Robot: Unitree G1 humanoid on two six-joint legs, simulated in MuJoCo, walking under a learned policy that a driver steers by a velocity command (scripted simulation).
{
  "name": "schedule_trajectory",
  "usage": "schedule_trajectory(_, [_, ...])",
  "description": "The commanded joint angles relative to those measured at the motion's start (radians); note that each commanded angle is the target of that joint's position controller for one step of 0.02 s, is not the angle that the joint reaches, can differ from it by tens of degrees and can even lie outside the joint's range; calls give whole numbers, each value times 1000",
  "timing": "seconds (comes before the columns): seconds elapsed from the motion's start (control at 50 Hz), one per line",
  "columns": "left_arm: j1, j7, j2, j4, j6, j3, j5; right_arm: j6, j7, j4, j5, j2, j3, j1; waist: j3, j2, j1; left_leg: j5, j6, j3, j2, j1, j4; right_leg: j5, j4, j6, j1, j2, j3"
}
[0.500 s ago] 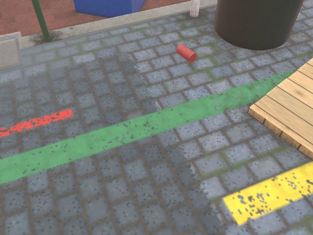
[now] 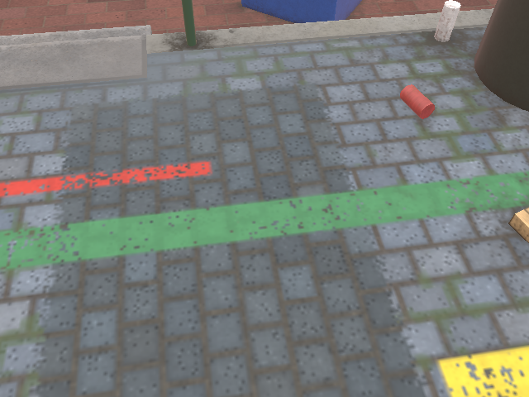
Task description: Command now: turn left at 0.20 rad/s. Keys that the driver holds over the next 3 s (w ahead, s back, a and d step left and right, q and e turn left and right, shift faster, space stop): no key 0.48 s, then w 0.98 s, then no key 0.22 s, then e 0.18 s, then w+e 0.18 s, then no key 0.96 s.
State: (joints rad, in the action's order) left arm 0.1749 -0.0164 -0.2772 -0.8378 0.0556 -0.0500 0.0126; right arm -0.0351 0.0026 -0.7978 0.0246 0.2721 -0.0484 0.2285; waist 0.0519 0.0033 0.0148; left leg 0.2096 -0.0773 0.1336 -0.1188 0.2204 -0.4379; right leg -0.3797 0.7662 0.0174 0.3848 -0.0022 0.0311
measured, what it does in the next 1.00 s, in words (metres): walks ahead: right foot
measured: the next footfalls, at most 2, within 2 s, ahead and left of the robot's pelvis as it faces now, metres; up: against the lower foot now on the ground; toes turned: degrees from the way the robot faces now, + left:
right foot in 0.08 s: +0.04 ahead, -0.12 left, +0.00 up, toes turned +2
right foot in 1.18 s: +0.40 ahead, -0.08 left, +0.00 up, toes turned -2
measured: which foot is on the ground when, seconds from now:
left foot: down 0.00-1.00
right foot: up 0.00-0.06, down 0.08-0.74, up 0.76-1.00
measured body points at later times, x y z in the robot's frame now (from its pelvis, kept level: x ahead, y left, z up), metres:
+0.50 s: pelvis +0.00 -0.03 +0.00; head +0.01 -0.03 +0.45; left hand +0.08 +0.23 -0.13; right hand +0.04 -0.29 -0.15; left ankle -0.01 +0.10 -0.74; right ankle +0.00 -0.12 -0.74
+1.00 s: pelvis +0.13 +0.01 +0.00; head +0.15 +0.03 +0.45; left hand +0.26 +0.26 -0.13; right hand +0.03 -0.22 -0.13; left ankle +0.02 +0.09 -0.74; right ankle +0.22 -0.11 -0.68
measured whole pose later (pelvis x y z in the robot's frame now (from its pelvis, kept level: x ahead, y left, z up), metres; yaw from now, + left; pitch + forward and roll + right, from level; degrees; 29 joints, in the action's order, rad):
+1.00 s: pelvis +0.13 +0.01 +0.00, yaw +1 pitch +1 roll +0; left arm 0.10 0.04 -0.25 -0.95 -0.03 -0.04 0.04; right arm 0.08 -0.01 -1.13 0.02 0.18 -0.01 0.49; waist 0.02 0.03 0.04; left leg 0.28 -0.07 0.01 -0.06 -0.06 -0.20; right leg -0.19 0.92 -0.03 0.61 0.05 -0.05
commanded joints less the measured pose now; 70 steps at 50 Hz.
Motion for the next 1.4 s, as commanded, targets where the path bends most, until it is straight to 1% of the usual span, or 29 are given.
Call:
schedule_trajectory(0.02, [-1,-9,-74,53,-19,-10,-8,7,-4,33,3,149,-28,1,-70,-120,3,-341,-130,249,279,-26,70,-5,-136,-25,-98,-21,-19])
schedule_trajectory(0.06, [67,-18,-55,25,-34,-2,-3,8,-10,25,-11,129,-16,-28,-71,-84,-46,-283,-67,237,239,45,26,193,-420,-45,-281,-5,-8])
schedule_trajectory(0.1, [17,-28,-172,45,-57,-10,19,20,-7,21,-20,48,6,64,-94,157,39,94,25,66,61,153,-105,474,-509,-135,-378,298,314])
schedule_trajectory(0.12, [2,-19,-142,35,-57,-2,11,9,-14,-4,-16,92,-3,47,-103,166,7,250,32,-7,53,56,-151,529,-486,-230,-246,360,331])
schedule_trajectory(0.16, [-60,-7,-80,31,-64,21,6,1,-10,-27,-16,79,-1,19,-57,138,22,170,38,-14,74,-16,-120,433,-489,-193,-181,254,230])
schedule_trajectory(0.2, [-57,-10,-94,10,-62,23,7,1,-1,-47,-9,64,6,5,-47,163,28,-19,45,-19,89,-82,7,382,-464,-121,-178,170,150])
schedule_trajectory(0.28, [-2,-3,-96,-29,-62,19,-7,13,-8,-115,-12,90,7,9,-25,41,-6,-107,62,36,143,-64,65,257,-468,-73,-215,105,116])
schedule_trajectory(0.48, [6,-4,-77,-123,-60,20,-1,28,-23,-236,-12,72,20,-4,-19,-17,-11,-104,47,50,165,-45,120,258,-436,-74,-260,88,89])
schedule_trajectory(0.54, [37,0,-120,-143,-47,0,4,21,-22,-248,-3,88,13,10,-12,28,-20,268,7,5,101,32,36,-188,-443,-114,-229,63,116])
schedule_trajectory(0.58, [91,4,-132,-156,-40,-8,6,22,-13,-226,7,75,13,-23,64,78,-43,385,-10,-24,79,170,-60,-418,-513,-174,-202,131,245])
schedule_trajectory(0.62, [137,2,-146,-178,-45,-20,9,37,-4,-208,17,29,25,-41,90,145,-44,224,1,-131,80,205,-222,-472,-613,-243,-196,266,419])
schedule_trajectory(0.66, [101,6,-140,-168,-55,-23,14,56,4,-207,13,37,22,-27,78,118,-15,209,-5,-139,112,143,-250,-379,-625,-249,-132,275,406])
schedule_trajectory(0.72, [-15,14,-126,-132,-63,-27,1,77,3,-279,-2,18,20,164,71,96,89,143,-33,-180,61,-212,0,-299,-477,-180,100,139,195])
schedule_trajectory(0.74, [-43,16,-78,-111,-70,-15,4,86,-8,-302,5,65,8,249,72,-34,119,268,-52,8,168,-323,131,-244,-275,-144,224,62,101])
schedule_trajectory(0.76, [-58,25,5,-76,-84,6,-1,95,-15,-321,8,164,-14,363,26,-267,138,559,-121,439,421,-411,334,-169,49,-100,369,-62,-66])
schedule_trajectory(0.78, [-91,26,-71,-60,-88,-10,25,88,-14,-337,9,180,-21,357,105,-179,115,595,-174,547,495,-314,362,-158,183,-112,436,-34,-21])
schedule_trajectory(0.8, [-78,33,-78,-70,-96,-13,24,92,-12,-305,8,134,-11,267,147,-90,58,533,-166,469,459,-267,341,-59,244,-120,437,17,17])
schedule_trajectory(0.88, [-26,58,-48,-111,-106,-10,31,125,-12,-278,-5,50,13,206,60,-83,1,17,-103,161,322,-276,324,139,251,-77,344,61,-34])
schedule_trajectory(0.98, [-201,55,-6,-32,-93,10,22,127,-15,-310,-5,29,26,306,70,-100,32,-366,-110,28,290,-267,291,211,128,-37,366,44,-110])
schedule_trajectory(1.08, [-294,55,0,29,-95,25,9,129,-17,-317,-2,58,24,318,93,-123,35,-544,-106,-18,304,-244,281,264,-123,-84,198,1,-152])
schedule_trajectory(1.12, [-204,42,-26,12,-101,14,7,132,-19,-312,-6,72,21,285,43,-121,-17,-809,-82,-50,314,-268,175,242,-170,-121,50,-39,-160])
schedule_trajectory(1.16, [71,24,-65,-75,-116,-11,3,129,-20,-305,-11,91,15,251,-100,-97,-140,-937,-49,-92,286,-253,-140,273,-267,-160,-248,-76,-157])
schedule_trajectory(1.18, [226,11,-111,-117,-125,-29,20,130,-16,-290,-13,74,20,249,-189,-59,-191,-679,-39,-108,248,-85,-378,191,-282,-190,-485,42,-33])
schedule_trajectory(1.2, [314,8,-211,-127,-127,-51,45,128,-5,-260,-31,-50,41,340,-323,167,-134,57,-3,-162,100,221,-765,31,-334,-289,-731,355,439])
schedule_trajectory(1.22, [276,23,-196,-133,-114,-52,11,126,-3,-273,-19,30,14,349,-347,140,-124,290,-22,-57,40,345,-924,-71,-503,-351,-691,407,730])
schedule_trajectory(1.24, [142,25,-141,-113,-114,-39,-4,122,-3,-243,-7,58,3,252,-153,86,-66,190,-34,-55,117,417,-931,-149,-530,-322,-531,372,575])
schedule_trajectory(1.26, [69,30,-69,-98,-125,-23,-7,127,3,-221,-1,42,5,176,-49,28,-54,108,-34,-67,156,401,-876,-64,-568,-300,-373,327,440])
schedule_trajectory(1.32, [71,25,8,-129,-151,3,2,101,16,-223,15,-11,7,177,-6,38,23,52,-9,-77,209,268,-754,221,-612,-239,-185,222,214])
schedule_trajectory(1.4, [178,21,-27,-169,-168,0,-1,75,26,-175,17,-18,3,65,24,38,24,-25,23,-126,228,363,-645,356,-646,-244,-196,190,110])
